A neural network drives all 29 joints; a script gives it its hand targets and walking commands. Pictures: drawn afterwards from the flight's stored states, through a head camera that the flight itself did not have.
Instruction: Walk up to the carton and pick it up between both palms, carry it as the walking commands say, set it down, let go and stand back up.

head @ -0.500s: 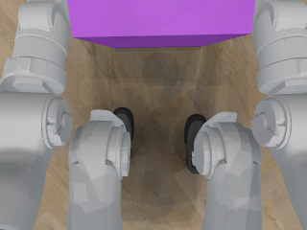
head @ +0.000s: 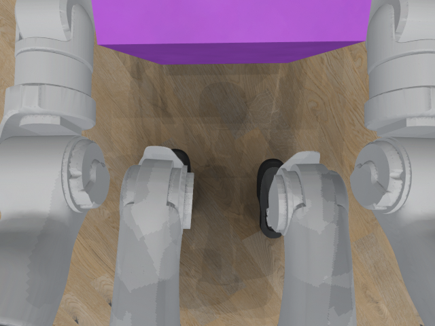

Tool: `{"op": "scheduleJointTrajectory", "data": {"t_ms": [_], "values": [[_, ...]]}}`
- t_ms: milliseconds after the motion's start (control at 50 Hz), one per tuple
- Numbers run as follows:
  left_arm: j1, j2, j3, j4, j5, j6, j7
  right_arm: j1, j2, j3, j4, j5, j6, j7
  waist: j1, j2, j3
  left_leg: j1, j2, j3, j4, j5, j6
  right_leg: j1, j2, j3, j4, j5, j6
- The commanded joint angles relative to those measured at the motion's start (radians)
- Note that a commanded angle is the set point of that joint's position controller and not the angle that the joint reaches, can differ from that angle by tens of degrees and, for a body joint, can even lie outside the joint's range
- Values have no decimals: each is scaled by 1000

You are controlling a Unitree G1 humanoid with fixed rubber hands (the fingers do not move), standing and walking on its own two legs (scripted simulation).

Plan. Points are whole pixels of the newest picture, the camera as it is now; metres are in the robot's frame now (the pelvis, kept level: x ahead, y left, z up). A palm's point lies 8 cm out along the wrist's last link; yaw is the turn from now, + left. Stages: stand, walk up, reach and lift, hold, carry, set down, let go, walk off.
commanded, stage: reach and lift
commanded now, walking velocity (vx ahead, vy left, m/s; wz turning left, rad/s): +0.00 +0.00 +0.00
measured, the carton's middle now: out of the picture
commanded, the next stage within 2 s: none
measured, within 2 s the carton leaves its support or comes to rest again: neither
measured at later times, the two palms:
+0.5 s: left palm out of the picture +0.55 +0.19 -0.09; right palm out of the picture +0.57 -0.15 -0.08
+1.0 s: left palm out of the picture +0.53 +0.19 -0.03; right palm out of the picture +0.55 -0.15 -0.02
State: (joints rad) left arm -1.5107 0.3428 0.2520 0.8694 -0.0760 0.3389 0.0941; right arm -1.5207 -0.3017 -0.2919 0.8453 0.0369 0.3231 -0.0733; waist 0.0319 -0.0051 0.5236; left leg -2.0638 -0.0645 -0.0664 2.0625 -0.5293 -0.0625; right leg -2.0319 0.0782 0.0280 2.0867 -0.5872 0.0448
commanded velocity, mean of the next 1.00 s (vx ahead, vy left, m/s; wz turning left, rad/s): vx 0.00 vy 0.00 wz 0.00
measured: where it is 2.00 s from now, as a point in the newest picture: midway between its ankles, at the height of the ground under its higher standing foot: (222, 206)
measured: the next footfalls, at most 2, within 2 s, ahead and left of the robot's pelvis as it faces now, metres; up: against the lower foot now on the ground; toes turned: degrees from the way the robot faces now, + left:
none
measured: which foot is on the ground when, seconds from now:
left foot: down 0.00-1.00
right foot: down 0.00-1.00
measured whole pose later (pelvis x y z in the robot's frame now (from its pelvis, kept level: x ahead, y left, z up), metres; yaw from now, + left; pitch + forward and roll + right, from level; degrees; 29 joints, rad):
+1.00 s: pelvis -0.02 +0.00 +0.09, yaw +0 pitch +27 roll -1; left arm -1.38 0.25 0.38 0.61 0.03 0.48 0.02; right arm -1.41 -0.22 -0.42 0.59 -0.05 0.47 -0.01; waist 0.03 -0.01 0.52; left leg -1.77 -0.08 -0.11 1.75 -0.45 -0.08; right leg -1.75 0.11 0.04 1.77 -0.49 0.05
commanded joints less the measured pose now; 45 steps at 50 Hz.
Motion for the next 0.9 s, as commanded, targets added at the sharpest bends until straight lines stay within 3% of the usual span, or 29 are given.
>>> {"op": "scheduleJointTrajectory", "data": {"t_ms": [0,20,40,60,100,160,200,220,240,340,360,400,440,480,540,560,600,640,680,700,720,740,780,800,840,880], "values": [[-751,-1082,-411,-340,-157,-27,-270,-732,1022,477,-282,136,-10,268,-6,-8,-2150,783,-56,175,-136,405,39,663,62,-136,-175,380,-21],[-746,-1094,-416,-365,-166,-24,-271,-728,1014,483,-309,139,-7,264,-13,-4,-2180,791,-58,177,-138,411,37,689,67,-134,-181,387,-22],[-736,-1075,-410,-349,-155,-19,-273,-727,1024,487,-291,141,0,266,4,3,-2145,777,-56,178,-153,400,38,661,66,-132,-191,373,-20],[-746,-1093,-428,-377,-161,-18,-270,-692,1037,484,-294,130,7,268,-17,-18,-2171,799,-58,167,-162,403,36,662,69,-141,-193,377,-22],[-696,-1097,-393,-312,-125,-8,-276,-691,1027,466,-271,120,7,271,4,5,-2110,777,-53,163,-177,374,40,622,67,-137,-205,340,-18],[-700,-1090,-402,-348,-115,-2,-280,-660,1028,460,-271,106,18,282,-4,20,-2131,812,-52,163,-191,382,31,626,66,-143,-217,346,-22],[-676,-1116,-384,-304,-102,8,-285,-656,1031,450,-244,84,27,287,-15,4,-2104,802,-53,162,-199,354,33,619,67,-146,-234,313,-22],[-681,-1112,-398,-350,-104,10,-287,-642,1047,455,-263,93,29,291,-15,13,-2155,839,-53,164,-207,380,31,638,71,-153,-234,340,-23],[-679,-1118,-387,-326,-95,14,-287,-649,1043,449,-242,89,33,293,-2,24,-2121,817,-53,168,-215,355,31,615,66,-145,-247,310,-22],[-709,-1132,-435,-418,-121,34,-281,-705,1059,501,-366,131,47,294,4,23,-2330,948,-61,163,-234,446,31,712,80,-150,-263,392,-18],[-700,-1103,-416,-387,-103,41,-283,-668,1051,489,-316,118,56,296,19,22,-2255,915,-58,162,-251,407,31,672,77,-146,-279,352,-20],[-681,-1125,-422,-398,-104,46,-285,-658,1088,500,-331,120,64,295,28,18,-2286,906,-64,168,-268,401,33,713,84,-139,-296,360,-18],[-677,-1138,-414,-416,-105,47,-291,-656,1089,496,-329,108,69,297,18,9,-2291,893,-64,174,-275,386,34,734,84,-133,-316,352,-19],[-647,-1157,-389,-334,-83,60,-303,-646,1070,463,-288,81,75,301,11,-5,-2188,842,-65,166,-299,326,36,678,83,-138,-335,292,-21],[-663,-1145,-396,-401,-80,60,-314,-627,1115,477,-300,84,84,307,14,-5,-2274,866,-70,179,-311,348,35,752,85,-134,-361,334,-17],[-660,-1148,-392,-352,-79,70,-319,-636,1101,463,-278,80,88,309,8,-3,-2235,851,-71,173,-323,313,38,719,85,-139,-366,297,-14],[-679,-1155,-416,-419,-89,73,-315,-668,1103,482,-348,95,87,308,12,7,-2329,920,-73,166,-339,361,35,775,91,-140,-374,338,-16],[-673,-1163,-412,-388,-91,81,-320,-657,1096,471,-316,80,95,308,-15,-3,-2300,901,-72,162,-347,317,35,768,87,-142,-390,300,-15],[-683,-1162,-416,-414,-96,86,-321,-659,1107,489,-338,90,103,312,8,8,-2332,924,-75,169,-358,333,35,798,85,-129,-407,311,-16],[-677,-1167,-408,-392,-91,90,-322,-671,1102,489,-344,89,105,315,7,-15,-2340,922,-75,159,-366,322,37,797,87,-132,-412,301,-18],[-674,-1173,-418,-397,-92,91,-323,-672,1107,491,-347,92,104,316,10,5,-2336,928,-75,168,-367,319,32,796,88,-131,-419,294,-18],[-644,-1170,-418,-389,-87,95,-324,-665,1106,490,-344,89,106,319,-5,-6,-2332,952,-75,159,-380,322,33,794,91,-141,-425,296,-15],[-635,-1181,-410,-384,-77,99,-327,-633,1128,485,-331,83,113,325,15,5,-2330,960,-79,160,-399,320,32,808,91,-134,-440,296,-16],[-623,-1194,-402,-360,-69,103,-327,-622,1119,471,-297,76,115,331,-6,11,-2296,947,-75,159,-403,293,31,780,89,-140,-448,266,-17],[-638,-1200,-419,-393,-73,103,-330,-640,1132,485,-325,87,115,339,10,21,-2331,998,-76,155,-419,298,30,787,90,-141,-457,263,-19],[-668,-1201,-449,-450,-87,101,-329,-584,1147,481,-315,82,122,338,-11,29,-2382,1037,-76,147,-429,339,27,817,94,-137,-467,305,-21]]}}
